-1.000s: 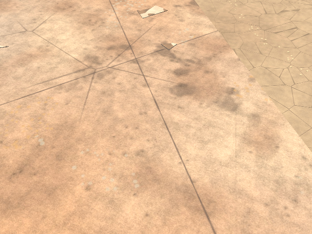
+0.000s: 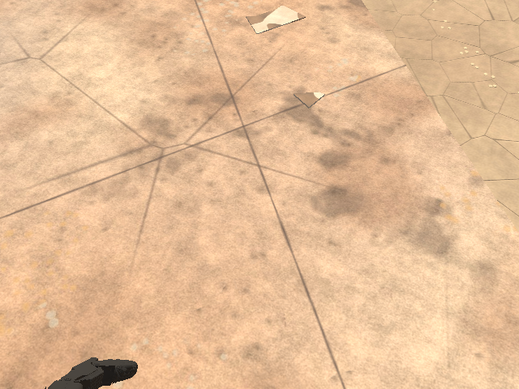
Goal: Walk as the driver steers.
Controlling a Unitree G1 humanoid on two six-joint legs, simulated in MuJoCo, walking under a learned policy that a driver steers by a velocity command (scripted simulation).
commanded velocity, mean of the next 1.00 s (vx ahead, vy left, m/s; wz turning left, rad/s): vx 0.94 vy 0.00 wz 0.78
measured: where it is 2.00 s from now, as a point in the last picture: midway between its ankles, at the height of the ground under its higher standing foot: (130, 179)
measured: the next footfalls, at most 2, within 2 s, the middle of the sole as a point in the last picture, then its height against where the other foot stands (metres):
left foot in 0.42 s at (216, 343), level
right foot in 0.84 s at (191, 198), level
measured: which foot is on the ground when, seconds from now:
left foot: up 0.00-0.40, down 0.42-0.82, up 0.84-1.00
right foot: down 0.00-0.42, up 0.44-0.82, down 0.84-1.00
